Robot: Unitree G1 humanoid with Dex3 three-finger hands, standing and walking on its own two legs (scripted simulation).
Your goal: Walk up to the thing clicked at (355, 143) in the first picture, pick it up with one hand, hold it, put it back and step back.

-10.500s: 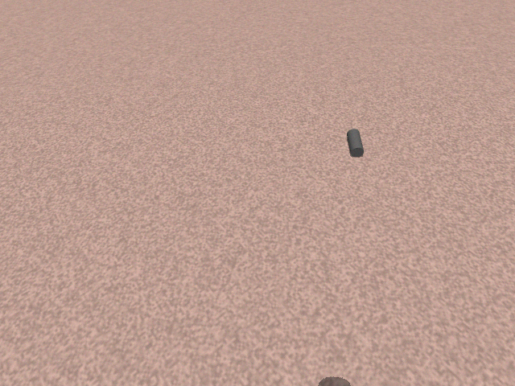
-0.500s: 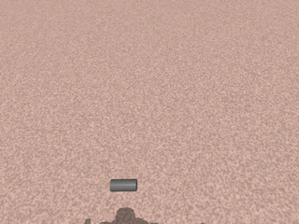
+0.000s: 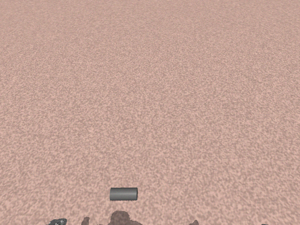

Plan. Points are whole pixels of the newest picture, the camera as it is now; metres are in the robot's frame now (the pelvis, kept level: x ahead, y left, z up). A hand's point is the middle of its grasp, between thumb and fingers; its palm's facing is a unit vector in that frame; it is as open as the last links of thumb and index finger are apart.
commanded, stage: walk up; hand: left
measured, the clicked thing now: (124, 193) +0.38 +0.21 -0.74
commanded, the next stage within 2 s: stand in 1.38 s
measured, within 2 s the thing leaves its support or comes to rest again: neither
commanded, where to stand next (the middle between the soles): +0.00 -0.03 m, yaw +2 degrees
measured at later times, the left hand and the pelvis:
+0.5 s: hand out of the picture +0.07 +0.23 -0.15, palm faces +0.01 -0.95 -0.31, open 7.4 cm; pelvis -0.02 -0.02 +0.01, yaw +0 degrees
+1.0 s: hand out of the picture +0.06 +0.23 -0.15, palm faces +0.02 -0.95 -0.30, open 7.4 cm; pelvis -0.02 -0.02 +0.01, yaw +1 degrees
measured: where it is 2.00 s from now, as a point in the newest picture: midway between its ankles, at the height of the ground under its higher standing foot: outside the picture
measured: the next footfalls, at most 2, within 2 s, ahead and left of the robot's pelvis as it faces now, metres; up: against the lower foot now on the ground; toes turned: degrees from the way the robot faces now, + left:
none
